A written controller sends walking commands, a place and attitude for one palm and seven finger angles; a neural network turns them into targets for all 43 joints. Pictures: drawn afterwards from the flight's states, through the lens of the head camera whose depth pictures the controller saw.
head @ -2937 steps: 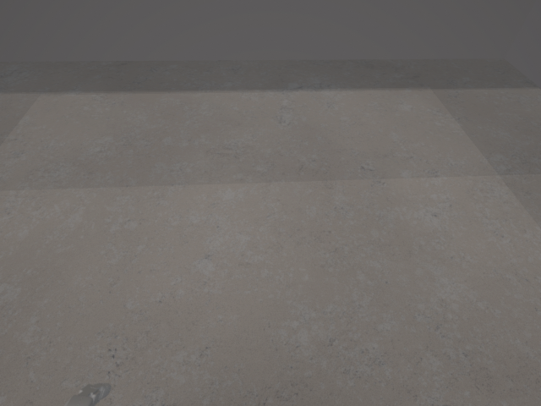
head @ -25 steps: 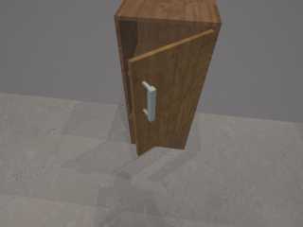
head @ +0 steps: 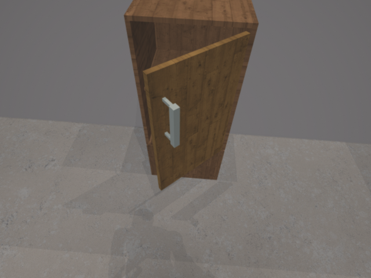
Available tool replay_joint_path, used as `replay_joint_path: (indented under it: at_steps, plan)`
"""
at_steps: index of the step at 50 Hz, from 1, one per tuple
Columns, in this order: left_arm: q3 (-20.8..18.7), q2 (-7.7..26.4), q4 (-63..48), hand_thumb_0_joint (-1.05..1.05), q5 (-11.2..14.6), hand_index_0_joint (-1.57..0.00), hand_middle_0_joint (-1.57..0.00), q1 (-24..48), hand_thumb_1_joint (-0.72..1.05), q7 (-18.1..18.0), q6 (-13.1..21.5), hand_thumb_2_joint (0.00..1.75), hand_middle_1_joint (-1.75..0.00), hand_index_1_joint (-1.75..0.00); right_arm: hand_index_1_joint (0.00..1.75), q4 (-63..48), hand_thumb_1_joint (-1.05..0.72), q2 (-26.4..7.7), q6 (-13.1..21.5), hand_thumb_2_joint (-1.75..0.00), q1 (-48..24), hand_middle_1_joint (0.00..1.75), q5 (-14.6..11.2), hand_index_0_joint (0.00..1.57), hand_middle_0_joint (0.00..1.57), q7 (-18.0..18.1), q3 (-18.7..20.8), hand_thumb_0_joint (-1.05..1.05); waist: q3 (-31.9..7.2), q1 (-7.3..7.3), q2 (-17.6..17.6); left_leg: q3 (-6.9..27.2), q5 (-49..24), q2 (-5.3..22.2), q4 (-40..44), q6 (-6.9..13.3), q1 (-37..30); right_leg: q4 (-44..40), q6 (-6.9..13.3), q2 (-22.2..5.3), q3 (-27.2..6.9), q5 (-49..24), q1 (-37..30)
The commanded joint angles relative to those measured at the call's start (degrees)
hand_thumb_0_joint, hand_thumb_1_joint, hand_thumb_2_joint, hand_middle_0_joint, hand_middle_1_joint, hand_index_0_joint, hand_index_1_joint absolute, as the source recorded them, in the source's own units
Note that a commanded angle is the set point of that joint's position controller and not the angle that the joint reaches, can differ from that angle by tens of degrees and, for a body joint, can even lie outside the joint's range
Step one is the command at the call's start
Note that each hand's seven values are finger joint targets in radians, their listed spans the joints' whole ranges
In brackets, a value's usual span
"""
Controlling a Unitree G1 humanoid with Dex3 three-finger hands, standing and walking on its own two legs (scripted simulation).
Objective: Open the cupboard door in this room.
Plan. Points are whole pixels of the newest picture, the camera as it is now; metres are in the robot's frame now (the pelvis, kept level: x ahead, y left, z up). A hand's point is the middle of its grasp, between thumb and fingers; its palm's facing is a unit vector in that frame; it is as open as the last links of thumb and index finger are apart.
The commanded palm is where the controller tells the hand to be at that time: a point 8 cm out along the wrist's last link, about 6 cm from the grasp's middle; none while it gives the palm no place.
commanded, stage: walk to a spot facing it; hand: left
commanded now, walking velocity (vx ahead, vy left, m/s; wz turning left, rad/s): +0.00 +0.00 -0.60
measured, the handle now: (170, 123) +0.52 +0.08 -0.01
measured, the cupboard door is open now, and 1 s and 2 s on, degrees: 42 42 42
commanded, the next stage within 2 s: none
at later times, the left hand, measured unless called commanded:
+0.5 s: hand out of the picture +0.12 +0.17 -0.16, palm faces -0.21 -0.93 -0.31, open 7.4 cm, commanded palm none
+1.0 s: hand (137, 275) +0.16 +0.13 -0.17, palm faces -0.49 -0.85 -0.18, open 7.4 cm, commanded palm none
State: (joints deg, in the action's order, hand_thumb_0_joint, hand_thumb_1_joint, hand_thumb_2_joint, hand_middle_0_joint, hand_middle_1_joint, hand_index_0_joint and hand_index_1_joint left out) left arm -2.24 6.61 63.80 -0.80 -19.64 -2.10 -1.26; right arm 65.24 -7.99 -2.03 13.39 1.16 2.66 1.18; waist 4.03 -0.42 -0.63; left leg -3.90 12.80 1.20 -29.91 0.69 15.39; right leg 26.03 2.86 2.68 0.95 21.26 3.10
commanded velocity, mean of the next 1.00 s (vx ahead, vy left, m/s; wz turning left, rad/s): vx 0.00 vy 0.00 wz -0.60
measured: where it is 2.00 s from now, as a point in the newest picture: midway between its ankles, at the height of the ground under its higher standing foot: outside the picture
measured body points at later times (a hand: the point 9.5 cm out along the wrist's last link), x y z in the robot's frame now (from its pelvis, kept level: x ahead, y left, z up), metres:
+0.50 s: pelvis -0.03 -0.02 -0.02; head +0.00 -0.06 +0.43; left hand +0.13 +0.21 -0.14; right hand -0.05 -0.28 -0.18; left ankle +0.03 +0.11 -0.72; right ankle -0.05 -0.14 -0.74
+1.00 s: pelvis -0.01 -0.01 +0.00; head +0.05 +0.00 +0.45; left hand +0.18 +0.18 -0.16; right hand -0.07 -0.26 -0.12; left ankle +0.04 +0.08 -0.73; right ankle -0.10 -0.12 -0.65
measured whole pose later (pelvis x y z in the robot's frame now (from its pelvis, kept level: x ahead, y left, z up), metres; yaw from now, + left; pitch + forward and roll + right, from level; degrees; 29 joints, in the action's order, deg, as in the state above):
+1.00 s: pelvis -0.01 -0.01 +0.00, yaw -34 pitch +1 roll -2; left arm -5.8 14.6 52.4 -1.6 -11.3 1.8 -3.8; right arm 50.5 -9.9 -0.9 11.5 1.8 2.2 0.9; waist 5.5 -1.5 -3.2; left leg -5.6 16.4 3.7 -29.6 0.9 13.8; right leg 63.8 -2.8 0.8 -1.2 24.2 29.9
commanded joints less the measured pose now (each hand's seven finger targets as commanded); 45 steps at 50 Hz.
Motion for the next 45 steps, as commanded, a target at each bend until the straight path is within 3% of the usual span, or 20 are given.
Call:
replay_joint_path:
  at_steps: [1,5,7,8,9,12,17,21,22,23,24,27,30,36,39,40,41,42,43,45]
  plan:
    - [-2.6,9.4,-3.3,0.00,-0.3,-0.20,-0.20,-2.9,0.90,0.0,-0.5,0.90,-0.30,-0.30,0.30,-4.3,-0.90,-5.7,0.4,-0.90,1.5,0.30,0.0,0.20,0.20,0.8,2.0,0.00,2.2,0.36,-4.5,-0.6,-2.5,3.4,-5.4,-0.7,0.7,-4.0,3.8,-12.3,-12.4,-25.8,7.9]
    - [-3.2,9.7,-5.1,0.00,-0.3,-0.20,-0.20,-0.4,0.90,0.4,-0.7,0.90,-0.30,-0.30,0.30,-5.6,-0.90,-6.9,0.9,-0.90,3.2,0.30,0.1,0.20,0.20,1.0,2.5,0.00,-0.4,1.59,0.9,1.5,-10.0,6.5,-0.7,0.1,-6.4,1.6,2.5,-8.7,-10.8,-27.0,12.6]
    - [-3.3,7.7,-7.0,0.00,0.0,-0.20,-0.20,0.9,0.90,0.8,-0.8,0.90,-0.30,-0.30,0.30,-5.5,-0.90,-11.1,1.4,-0.90,6.7,0.30,0.5,0.20,0.20,1.6,3.5,0.00,-2.1,2.43,13.9,13.6,-18.1,18.0,7.6,6.7,-12.5,15.1,-1.1,-1.1,-3.6,-6.5,20.8]
    - [-3.3,7.5,-8.2,0.00,-0.1,-0.20,-0.20,3.9,0.90,1.0,-1.1,0.90,-0.30,-0.30,0.30,-5.2,-0.90,-11.5,1.8,-0.90,8.8,0.30,0.5,0.20,0.20,1.6,3.5,0.00,-2.1,3.08,16.6,17.4,-17.6,23.7,12.6,10.5,-11.1,27.9,-1.9,-1.2,-1.7,11.8,23.3]
    - [-3.5,8.1,-8.8,0.00,-0.5,-0.20,-0.20,4.4,0.90,1.3,-1.3,0.90,-0.30,-0.30,0.30,-5.7,-0.90,-11.7,2.2,-0.90,8.5,0.30,0.8,0.20,0.20,1.7,3.3,0.00,-2.2,2.56,12.4,18.1,-14.4,25.2,13.9,11.6,-9.3,34.7,-2.2,-3.0,-3.6,14.0,24.5]
    - [-3.8,6.9,-9.6,0.00,-0.8,-0.20,-0.20,5.2,0.90,2.8,-1.6,0.90,-0.30,-0.30,0.30,-9.1,-0.90,-12.0,2.4,-0.90,1.9,0.30,0.9,0.20,0.20,1.2,3.2,0.00,-2.2,0.12,4.7,9.1,-4.3,21.8,15.1,8.9,-4.9,35.3,-3.1,-5.4,-2.4,7.3,24.5]
    - [-3.5,7.2,-11.9,0.00,-0.6,-0.20,-0.20,5.8,0.90,3.4,-1.8,0.90,-0.30,-0.30,0.30,-11.2,-0.90,-13.7,2.1,-0.90,-1.1,0.30,1.0,0.20,0.20,0.2,4.1,0.00,-4.2,-0.09,10.0,0.2,-2.0,20.4,11.9,6.4,-2.2,21.0,-3.4,-5.8,1.7,4.4,17.9]
    - [-4.2,10.1,-11.5,0.00,-0.8,-0.20,-0.20,1.3,0.90,3.2,-1.1,0.90,-0.30,-0.30,0.30,-13.1,-0.90,-14.2,1.2,-0.90,-3.2,0.30,0.5,0.20,0.20,-0.7,4.6,0.00,-5.5,-3.36,3.8,-5.4,5.1,17.1,0.6,1.7,4.8,6.1,-2.7,-4.2,3.6,-6.4,6.9]
    - [-4.9,14.9,-11.5,0.00,-1.3,-0.20,-0.20,0.2,0.90,2.7,-0.5,0.90,-0.30,-0.30,0.30,-14.2,-0.90,-10.8,0.7,-0.90,-3.2,0.30,0.0,0.20,0.20,-1.1,4.3,0.00,-4.3,-4.51,-11.1,-9.8,13.8,10.1,-13.0,-2.1,10.7,-5.7,0.1,-11.8,-9.5,-7.7,5.1]
    - [-5.9,21.1,-12.3,0.00,-1.6,-0.20,-0.20,0.7,0.90,1.8,-0.1,0.90,-0.30,-0.30,0.30,-17.3,-0.90,-7.5,0.4,-0.90,-4.9,0.30,0.1,0.20,0.20,-1.7,3.4,0.00,-3.4,-5.31,-24.9,-7.7,25.0,2.9,-28.7,-3.9,20.0,-12.1,6.2,-23.6,-29.5,-13.3,6.7]
    - [-5.8,21.4,-12.5,0.00,-0.8,-0.20,-0.20,0.5,0.90,1.4,-0.1,0.90,-0.30,-0.30,0.30,-17.6,-0.90,-9.8,0.1,-0.90,-7.3,0.30,0.2,0.20,0.20,-1.7,3.7,0.00,-2.3,-5.73,-18.3,0.4,22.1,3.8,-34.8,-2.9,21.1,-11.4,8.6,-24.1,-28.3,-12.4,8.3]
    - [-5.0,16.9,-14.9,0.00,-1.0,-0.20,-0.20,8.9,0.90,1.1,-0.2,0.90,-0.30,-0.30,0.30,-16.7,-0.90,-10.0,0.0,-0.90,-7.0,0.30,0.1,0.20,0.20,-1.9,4.1,0.00,-1.1,-1.08,-13.2,3.3,11.7,4.4,-38.0,-3.1,20.4,-8.5,7.1,-16.8,-21.4,-8.8,11.4]
    - [-4.7,16.3,-14.9,0.00,-0.9,-0.20,-0.20,7.1,0.90,1.0,0.4,0.90,-0.30,-0.30,0.30,-16.4,-0.90,-8.6,0.2,-0.90,-6.0,0.30,-0.1,0.20,0.20,-1.7,3.7,0.00,-5.6,-0.96,-7.1,2.4,10.6,2.5,-32.0,-3.9,16.1,-5.0,7.0,-14.6,-19.0,-21.1,7.4]
    - [-5.2,17.5,-14.5,0.00,-1.0,-0.20,-0.20,4.3,0.90,1.2,0.1,0.90,-0.30,-0.30,0.30,-18.0,-0.90,-8.1,1.0,-0.90,-6.9,0.30,-0.9,0.20,0.20,-0.8,3.3,0.00,-5.9,-1.81,-7.2,3.2,13.9,-0.1,-18.4,-3.4,11.1,-4.1,9.1,-14.9,-24.8,-26.2,5.9]
    - [-5.0,16.7,-15.3,0.00,-0.6,-0.20,-0.20,7.6,0.90,1.4,-0.3,0.90,-0.30,-0.30,0.30,-16.5,-0.90,-8.4,1.8,-0.90,-0.8,0.30,-1.2,0.20,0.20,-0.3,3.3,0.00,-7.2,1.35,-6.8,3.3,6.8,-1.3,-2.2,-2.8,-0.9,-0.4,5.7,-11.7,-24.2,-26.1,11.8]
    - [-4.7,15.2,-15.9,0.00,-0.1,-0.20,-0.20,8.9,0.90,1.5,-0.5,0.90,-0.30,-0.30,0.30,-15.7,-0.90,-10.0,2.4,-0.90,2.5,0.30,-1.1,0.20,0.20,0.0,3.4,0.00,-8.0,3.18,-3.8,4.9,2.2,1.3,5.8,-2.2,-9.8,2.8,2.8,-8.8,-21.2,-20.3,18.3]
    - [-3.9,11.4,-17.0,0.00,0.4,-0.20,-0.20,7.5,0.90,2.0,-0.7,0.90,-0.30,-0.30,0.30,-15.8,-0.90,-15.1,3.0,-0.90,3.1,0.30,-0.4,0.20,0.20,0.3,4.1,0.00,-8.2,2.94,11.9,19.3,2.2,14.4,13.4,1.8,-16.5,11.9,-0.9,-0.9,-13.9,-3.7,29.3]
    - [-3.5,11.0,-17.8,0.00,0.0,-0.20,-0.20,8.5,0.90,2.5,-0.6,0.90,-0.30,-0.30,0.30,-16.7,-0.90,-18.4,2.7,-0.90,4.1,0.30,0.1,0.20,0.20,0.6,4.6,0.00,-6.7,3.08,19.7,28.5,-7.5,26.0,15.4,7.3,-14.6,25.5,-4.1,1.4,-4.5,14.1,33.3]
    - [-3.7,12.8,-17.8,0.00,-0.6,-0.20,-0.20,10.0,0.90,2.6,-0.7,0.90,-0.30,-0.30,0.30,-17.3,-0.90,-17.3,2.4,-0.90,3.3,0.30,0.4,0.20,0.20,0.8,4.0,0.00,-4.9,3.03,12.5,26.2,-12.2,26.7,13.4,10.2,-8.6,32.8,-4.5,-2.1,-6.8,12.3,31.0]
    - [-4.7,12.6,-16.1,0.00,-1.2,-0.20,-0.20,8.1,0.90,3.5,-1.0,0.90,-0.30,-0.30,0.30,-19.0,-0.90,-14.0,2.6,-0.90,-2.3,0.30,0.9,0.20,0.20,0.7,3.0,0.00,-3.5,-0.13,11.7,16.9,-11.5,20.2,13.3,8.7,-3.8,41.4,-5.5,-2.4,-4.8,6.5,30.4]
